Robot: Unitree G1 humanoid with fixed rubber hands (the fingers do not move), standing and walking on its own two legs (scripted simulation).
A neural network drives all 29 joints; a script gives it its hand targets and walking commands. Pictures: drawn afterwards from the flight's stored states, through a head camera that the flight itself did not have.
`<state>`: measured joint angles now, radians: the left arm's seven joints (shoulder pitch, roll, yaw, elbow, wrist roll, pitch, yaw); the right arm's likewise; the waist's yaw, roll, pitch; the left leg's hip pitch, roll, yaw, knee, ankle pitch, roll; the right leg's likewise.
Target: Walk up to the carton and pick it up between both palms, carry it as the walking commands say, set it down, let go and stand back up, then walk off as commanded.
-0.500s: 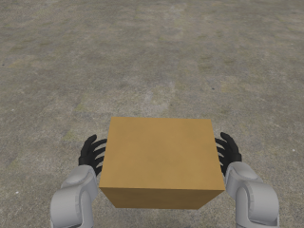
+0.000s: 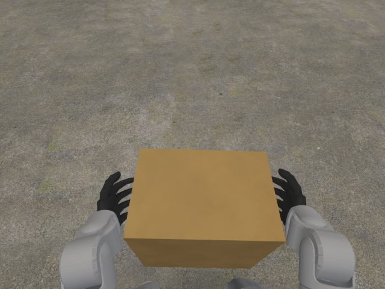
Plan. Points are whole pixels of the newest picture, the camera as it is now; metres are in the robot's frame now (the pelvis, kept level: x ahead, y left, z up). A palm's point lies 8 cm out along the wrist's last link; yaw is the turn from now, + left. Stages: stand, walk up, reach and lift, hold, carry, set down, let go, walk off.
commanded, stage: carry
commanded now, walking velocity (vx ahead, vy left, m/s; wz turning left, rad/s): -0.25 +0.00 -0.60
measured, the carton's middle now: (200, 214) +0.26 +0.00 +0.01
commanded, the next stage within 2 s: none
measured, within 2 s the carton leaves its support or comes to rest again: neither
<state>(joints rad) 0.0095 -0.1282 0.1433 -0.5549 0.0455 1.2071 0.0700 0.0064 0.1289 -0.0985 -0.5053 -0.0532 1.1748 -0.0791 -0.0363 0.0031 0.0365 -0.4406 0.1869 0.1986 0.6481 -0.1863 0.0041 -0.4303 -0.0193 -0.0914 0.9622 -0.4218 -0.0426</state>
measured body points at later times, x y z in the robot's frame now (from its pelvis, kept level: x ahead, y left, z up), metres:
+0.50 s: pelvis -0.08 -0.03 +0.00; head +0.02 -0.05 +0.44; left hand +0.20 +0.10 +0.05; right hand +0.15 -0.23 +0.05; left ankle -0.12 +0.07 -0.72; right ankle -0.04 -0.12 -0.72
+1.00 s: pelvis -0.16 -0.05 +0.00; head -0.19 -0.04 +0.45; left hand +0.09 +0.07 +0.09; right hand +0.02 -0.26 +0.09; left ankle -0.13 +0.07 -0.72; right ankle -0.17 -0.16 -0.72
